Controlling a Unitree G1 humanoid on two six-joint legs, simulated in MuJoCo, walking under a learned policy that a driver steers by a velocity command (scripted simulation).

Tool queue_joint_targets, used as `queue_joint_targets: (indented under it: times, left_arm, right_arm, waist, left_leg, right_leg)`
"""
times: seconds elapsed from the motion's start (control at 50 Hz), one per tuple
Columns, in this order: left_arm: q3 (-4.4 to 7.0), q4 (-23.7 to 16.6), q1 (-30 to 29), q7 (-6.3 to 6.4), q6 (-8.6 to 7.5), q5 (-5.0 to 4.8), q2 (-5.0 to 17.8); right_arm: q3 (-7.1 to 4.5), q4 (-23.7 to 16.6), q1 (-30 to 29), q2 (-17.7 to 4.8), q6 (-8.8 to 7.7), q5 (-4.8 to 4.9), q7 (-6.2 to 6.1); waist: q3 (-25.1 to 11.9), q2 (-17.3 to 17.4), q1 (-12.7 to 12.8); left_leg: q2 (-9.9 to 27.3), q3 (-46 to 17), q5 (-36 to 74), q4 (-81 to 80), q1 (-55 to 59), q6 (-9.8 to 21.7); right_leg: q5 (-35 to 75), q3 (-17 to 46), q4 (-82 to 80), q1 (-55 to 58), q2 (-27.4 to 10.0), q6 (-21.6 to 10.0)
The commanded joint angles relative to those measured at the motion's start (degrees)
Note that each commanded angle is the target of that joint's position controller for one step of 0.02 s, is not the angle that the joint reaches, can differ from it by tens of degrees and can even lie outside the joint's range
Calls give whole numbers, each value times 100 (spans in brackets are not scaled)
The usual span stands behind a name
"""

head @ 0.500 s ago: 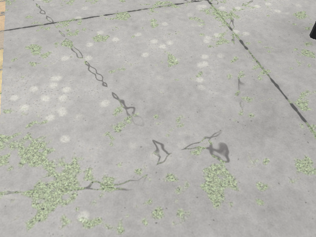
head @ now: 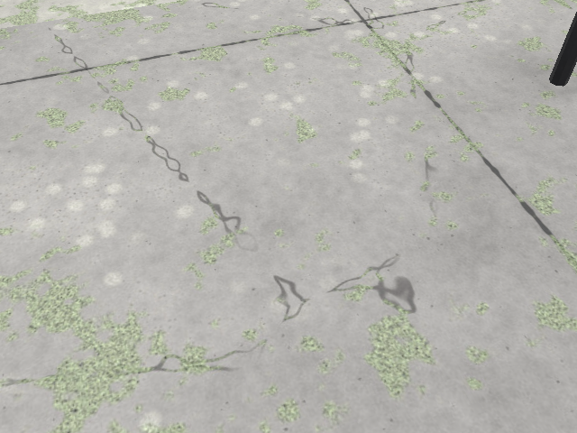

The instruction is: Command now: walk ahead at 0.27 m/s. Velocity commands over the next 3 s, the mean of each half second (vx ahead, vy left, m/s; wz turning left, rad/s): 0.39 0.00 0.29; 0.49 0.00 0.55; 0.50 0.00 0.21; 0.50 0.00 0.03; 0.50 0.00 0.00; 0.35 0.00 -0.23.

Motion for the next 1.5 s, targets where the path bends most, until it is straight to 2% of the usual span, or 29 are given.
queue_joint_targets:
  times: [0.02,0.06,0.1,0.14,0.16,0.18,0.22,0.26,0.36,0.46,0.56,0.6,0.62,0.64,0.66,0.68,0.72,0.78,0.84,1.0,1.08,1.1,1.12,1.14,1.16,1.18,1.22,1.3,1.5]
  left_arm:
    - [80,-385,-93,-84,-289,-63,264]
    - [133,-324,206,-126,-368,-76,291]
    - [241,153,1167,-111,-383,42,336]
    - [511,260,2289,-153,-411,98,1360]
    - [440,173,1907,-143,-516,211,1122]
    - [334,-25,1342,-134,-589,134,746]
    - [273,-208,706,-205,-608,41,605]
    - [199,-181,824,-228,-553,137,364]
    - [199,-241,953,-96,-503,267,687]
    - [235,-269,1185,-22,-471,157,933]
    - [341,-471,790,50,-358,114,1336]
    - [378,-740,310,-11,-384,89,1489]
    - [175,-927,660,-162,-540,345,640]
    - [114,-1235,780,-273,-814,-15,518]
    - [264,-1446,-119,-283,-958,-212,1049]
    - [286,-1646,-463,-243,-972,-218,1118]
    - [383,-1600,-227,-136,-807,0,1130]
    - [427,-1820,-304,-101,-581,151,1030]
    - [404,-2200,-1160,-42,-517,250,964]
    - [313,-2718,-2530,-276,-664,84,972]
    - [427,-2590,-1760,-337,-787,121,1247]
    - [510,-2445,-957,-303,-806,190,1480]
    - [634,-2313,23,-263,-787,282,1942]
    - [682,-2025,474,-345,-705,181,1918]
    - [548,-2099,282,-345,-679,61,1389]
    - [471,-2170,-140,-332,-627,38,1165]
    - [383,-2221,-639,-365,-576,105,1035]
    - [393,-2055,-534,-401,-613,90,1127]
    - [448,-1607,317,-300,-410,-31,1478]
  right_arm:
    - [-190,-176,327,-1050,-226,-83,9]
    - [-162,-456,-375,-1012,-266,38,30]
    - [-100,-678,-946,-791,-151,131,33]
    - [38,-977,-1005,-306,-238,129,57]
    - [9,-992,-1056,-467,-295,221,51]
    - [-8,-909,-735,-557,-326,262,74]
    - [-68,-692,-339,-623,-338,118,92]
    - [-100,-630,-317,-526,-274,65,157]
    - [11,-1191,-1356,-221,-139,52,264]
    - [120,-1717,-2206,-204,-176,29,442]
    - [-95,-1839,-1469,-654,-185,21,569]
    - [-465,-1407,398,-1361,-105,14,455]
    - [-489,-1281,623,-1722,-38,38,326]
    - [-434,-1444,709,-1720,-135,-178,340]
    - [-363,-1384,585,-1290,-213,-154,342]
    - [-280,-1489,36,-1028,-287,-71,359]
    - [-181,-1759,-740,-833,-362,-91,398]
    - [-156,-1760,-608,-909,-365,-62,305]
    - [-211,-1728,-110,-1160,-341,-85,156]
    - [-196,-1667,737,-1151,-189,15,42]
    - [-179,-1701,616,-1142,-140,-62,23]
    - [-105,-1792,479,-968,-163,-118,66]
    - [-6,-1876,868,-691,-226,-108,87]
    - [56,-1777,1520,-629,-293,20,110]
    - [-45,-1766,1109,-1146,-305,107,116]
    - [-76,-1891,477,-1274,-300,75,118]
    - [-88,-2024,45,-1108,-303,-100,123]
    - [-26,-2041,132,-752,-237,-123,128]
    - [53,-2576,-1646,-677,-339,-42,272]
  waist:
    - [813,956,-64]
    - [676,819,336]
    - [627,363,808]
    - [347,-1847,1016]
    - [790,-1286,809]
    - [1052,-727,457]
    - [855,-384,135]
    - [566,-417,157]
    - [802,-348,323]
    - [960,-348,475]
    - [103,-882,-344]
    - [-820,-683,-1307]
    - [-1301,1125,-685]
    - [-2428,1314,-544]
    - [-1498,670,-751]
    - [-762,224,-445]
    - [-399,-374,170]
    - [-139,-43,363]
    - [3,221,107]
    - [-144,575,-487]
    - [-401,831,-2]
    - [-1025,691,379]
    - [-1939,-317,521]
    - [-2275,-1766,398]
    - [-1457,-1056,487]
    - [-685,-452,470]
    - [-68,-89,165]
    - [-134,-430,-12]
    - [186,-432,517]
  left_leg:
    - [2128,-3511,-2576,-2581,-214,1361]
    - [1851,-2660,-1921,-2511,-697,952]
    - [712,-1049,-988,-1410,-1905,361]
    - [-205,-142,-957,1725,-3388,29]
    - [66,-879,-915,2737,-3696,176]
    - [243,-1192,-264,3132,-3990,275]
    - [426,-1243,663,2996,-3770,320]
    - [454,-953,1235,2874,-3340,234]
    - [436,-532,2051,1858,-3276,-5]
    - [429,132,2185,701,-2966,139]
    - [-251,841,1132,409,-1127,668]
    - [-136,31,1487,-443,1702,1095]
    - [1251,-2244,1848,-130,3430,1619]
    - [2234,-5134,336,-1529,4129,2551]
    - [1944,-4517,264,-2015,3501,2113]
    - [1707,-3619,732,-2108,2495,1832]
    - [1244,-2611,1666,-2257,853,1563]
    - [915,-1946,2212,-2442,-176,1486]
    - [643,-1611,2591,-2394,-458,1340]
    - [824,-2193,1775,-1612,714,945]
    - [854,-2385,2987,-767,1098,738]
    - [574,-2106,3221,282,726,569]
    - [-84,-1445,1980,2167,-897,177]
    - [-458,-1204,-1247,3470,-2339,-36]
    - [-105,-1436,-1058,4032,-3008,-3]
    - [128,-1211,-505,4052,-3114,-5]
    - [548,-868,155,3414,-2781,-44]
    - [764,-548,601,2569,-2363,-195]
    - [513,-243,2189,-220,-1995,-231]
  right_leg:
    - [-341,68,1088,-1509,-104,-294]
    - [-186,85,178,-764,-294,-475]
    - [926,-223,-1391,1233,61,-376]
    - [-721,3228,-3075,2025,-2123,-1068]
    - [-1358,3821,-3282,1354,-2481,-1311]
    - [-992,3225,-3246,1339,-2295,-1085]
    - [871,1735,-3170,1405,-1783,-530]
    - [2481,574,-3000,1369,-1347,-223]
    - [3468,-359,-3203,853,-1200,-221]
    - [4097,-917,-3150,1186,-1399,-136]
    - [8348,-1338,-1078,1604,-1604,-112]
    - [7042,-1229,1606,97,-1269,94]
    - [89,-967,3838,-2133,-267,235]
    - [-601,450,5152,-3240,285,194]
    - [4,738,5083,-3826,-42,18]
    - [640,607,4561,-3814,-290,-29]
    - [1092,614,3848,-2883,-670,133]
    - [1275,418,2961,-2451,-832,402]
    - [2245,201,1706,-2596,-659,622]
    - [3188,279,-913,-2310,-95,485]
    - [2562,73,-1464,-1086,69,18]
    - [2759,426,-1292,195,-371,-321]
    - [2741,2043,-1177,2389,-1492,-1065]
    - [1587,4125,-1825,3242,-2358,-1644]
    - [508,4064,-2036,2731,-2251,-1405]
    - [638,3215,-2183,1872,-1998,-1160]
    - [1681,2257,-2561,640,-1511,-1003]
    - [2880,1323,-2938,99,-1165,-1054]
    - [2901,664,-2871,552,-1228,-803]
